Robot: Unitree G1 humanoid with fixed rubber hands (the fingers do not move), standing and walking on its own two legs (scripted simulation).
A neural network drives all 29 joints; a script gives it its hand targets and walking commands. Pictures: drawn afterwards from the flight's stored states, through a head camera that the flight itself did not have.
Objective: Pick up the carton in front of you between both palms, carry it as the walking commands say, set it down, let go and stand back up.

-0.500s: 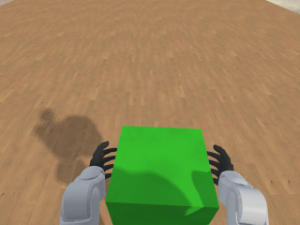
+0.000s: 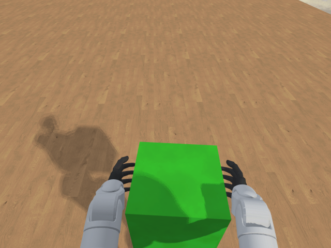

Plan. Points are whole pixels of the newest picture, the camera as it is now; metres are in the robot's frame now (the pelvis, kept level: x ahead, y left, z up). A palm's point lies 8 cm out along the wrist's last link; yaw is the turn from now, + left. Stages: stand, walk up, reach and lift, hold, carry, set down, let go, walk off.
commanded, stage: carry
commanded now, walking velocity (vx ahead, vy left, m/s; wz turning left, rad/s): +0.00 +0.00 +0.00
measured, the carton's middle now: (175, 201) +0.29 +0.00 -0.05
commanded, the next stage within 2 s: none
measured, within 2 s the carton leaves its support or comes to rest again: neither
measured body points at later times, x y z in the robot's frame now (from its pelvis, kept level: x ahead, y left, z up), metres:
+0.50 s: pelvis -0.01 +0.00 +0.00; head -0.02 +0.00 +0.45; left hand +0.29 +0.15 +0.03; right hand +0.29 -0.16 +0.03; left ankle +0.08 +0.11 -0.73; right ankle -0.08 -0.10 -0.73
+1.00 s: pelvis +0.04 +0.01 +0.00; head +0.02 +0.02 +0.45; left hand +0.35 +0.16 +0.03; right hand +0.34 -0.15 +0.04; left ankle +0.07 +0.11 -0.73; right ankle -0.07 -0.10 -0.73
